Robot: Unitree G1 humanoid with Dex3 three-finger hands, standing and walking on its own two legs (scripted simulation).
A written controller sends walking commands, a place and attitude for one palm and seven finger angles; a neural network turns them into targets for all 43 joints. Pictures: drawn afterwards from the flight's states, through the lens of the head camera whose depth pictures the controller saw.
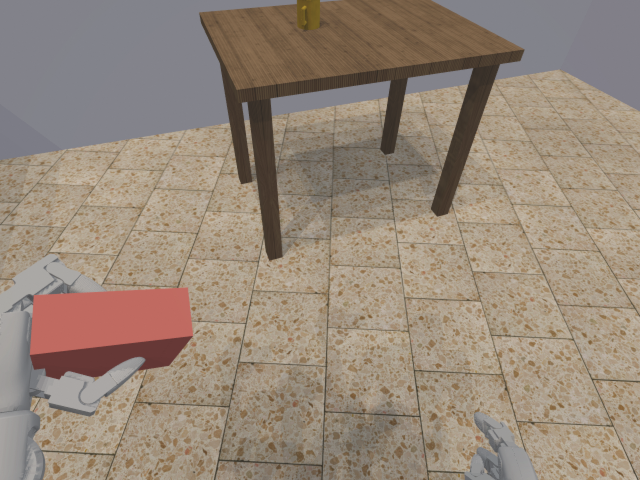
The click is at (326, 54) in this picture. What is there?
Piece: table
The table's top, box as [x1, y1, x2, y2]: [199, 0, 524, 102]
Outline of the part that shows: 199,12 201,23 238,102 517,61 520,59 524,49 431,0 338,0 320,2 320,26 313,30 304,30 296,26 296,4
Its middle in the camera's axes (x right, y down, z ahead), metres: +0.10 -0.74 +1.40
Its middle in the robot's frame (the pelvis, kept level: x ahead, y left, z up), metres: +1.55 -0.01 -0.02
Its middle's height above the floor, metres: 0.75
